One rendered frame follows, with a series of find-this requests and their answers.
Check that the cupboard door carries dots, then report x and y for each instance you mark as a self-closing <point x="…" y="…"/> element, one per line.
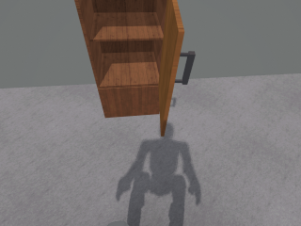
<point x="171" y="51"/>

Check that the handle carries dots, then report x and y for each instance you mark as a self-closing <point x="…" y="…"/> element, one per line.
<point x="188" y="67"/>

